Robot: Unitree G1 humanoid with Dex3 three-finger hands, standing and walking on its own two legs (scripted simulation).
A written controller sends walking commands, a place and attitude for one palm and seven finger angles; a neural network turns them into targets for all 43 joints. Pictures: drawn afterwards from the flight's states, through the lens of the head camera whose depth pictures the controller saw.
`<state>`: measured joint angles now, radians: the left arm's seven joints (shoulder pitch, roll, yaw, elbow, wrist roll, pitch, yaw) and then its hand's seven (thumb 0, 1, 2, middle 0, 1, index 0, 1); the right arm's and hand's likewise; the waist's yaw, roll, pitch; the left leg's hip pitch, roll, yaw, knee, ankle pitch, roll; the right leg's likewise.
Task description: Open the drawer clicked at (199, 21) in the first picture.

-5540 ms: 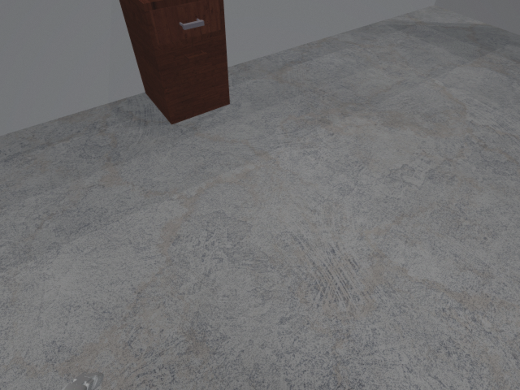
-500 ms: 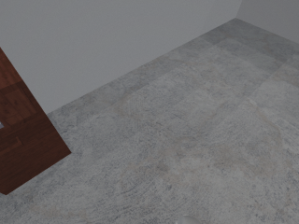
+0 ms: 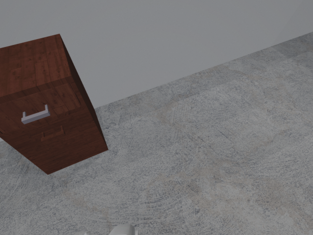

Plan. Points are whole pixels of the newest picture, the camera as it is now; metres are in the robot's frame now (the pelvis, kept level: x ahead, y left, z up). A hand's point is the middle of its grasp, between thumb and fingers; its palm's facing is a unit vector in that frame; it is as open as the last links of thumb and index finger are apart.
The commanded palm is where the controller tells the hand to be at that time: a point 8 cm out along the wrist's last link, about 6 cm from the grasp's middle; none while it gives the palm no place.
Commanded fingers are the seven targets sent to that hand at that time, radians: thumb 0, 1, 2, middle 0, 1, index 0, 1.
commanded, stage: turn to face it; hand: left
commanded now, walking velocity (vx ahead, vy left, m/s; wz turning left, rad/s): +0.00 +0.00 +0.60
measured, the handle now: (35, 113) +0.63 +0.62 -0.19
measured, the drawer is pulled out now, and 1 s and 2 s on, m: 0.00 0.00 0.00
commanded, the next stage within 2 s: take the last steps up to it in 0.68 s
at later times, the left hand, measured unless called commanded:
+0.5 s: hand out of the picture +0.02 +0.26 -0.16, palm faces +0.30 -0.91 -0.28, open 7.4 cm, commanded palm none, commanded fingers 0.00 0.90 0.90 -0.20 -0.30 -0.20 -0.30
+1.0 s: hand out of the picture -0.11 +0.19 -0.17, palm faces +0.49 -0.84 -0.22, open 7.4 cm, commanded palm none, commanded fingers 0.00 0.90 0.90 -0.20 -0.30 -0.20 -0.30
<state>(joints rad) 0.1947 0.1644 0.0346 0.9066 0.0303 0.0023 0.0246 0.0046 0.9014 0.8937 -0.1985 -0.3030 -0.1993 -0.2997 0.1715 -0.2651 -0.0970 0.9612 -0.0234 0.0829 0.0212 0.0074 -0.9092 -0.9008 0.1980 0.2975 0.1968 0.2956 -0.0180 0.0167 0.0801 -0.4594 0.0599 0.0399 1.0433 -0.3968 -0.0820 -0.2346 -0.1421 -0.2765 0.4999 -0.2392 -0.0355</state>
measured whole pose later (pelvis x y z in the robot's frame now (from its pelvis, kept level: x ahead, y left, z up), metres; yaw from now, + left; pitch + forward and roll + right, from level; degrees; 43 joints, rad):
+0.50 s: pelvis -0.01 +0.03 +0.00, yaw +16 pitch +0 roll +0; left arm 0.17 0.25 0.07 0.90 0.01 0.05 0.02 0.01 0.91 0.89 -0.19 -0.30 -0.19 -0.30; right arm 0.15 -0.21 -0.05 0.92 -0.03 0.04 0.01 0.01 -0.90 -0.90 0.20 0.30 0.20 0.30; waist -0.01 0.00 0.08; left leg -0.26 -0.03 -0.03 0.50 -0.23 0.02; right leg -0.40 -0.07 -0.03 0.86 -0.44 0.09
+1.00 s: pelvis -0.03 +0.02 +0.00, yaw +26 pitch +0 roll +0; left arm 0.30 0.20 0.04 1.00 0.04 -0.01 0.01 0.00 0.90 0.89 -0.20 -0.30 -0.20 -0.30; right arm 0.19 -0.22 -0.06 1.01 -0.02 0.05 0.02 0.01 -0.91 -0.90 0.20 0.30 0.20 0.30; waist 0.04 -0.02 0.05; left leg -0.26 0.03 0.05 0.69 -0.44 -0.03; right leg -0.22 -0.11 -0.18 0.47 -0.24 0.01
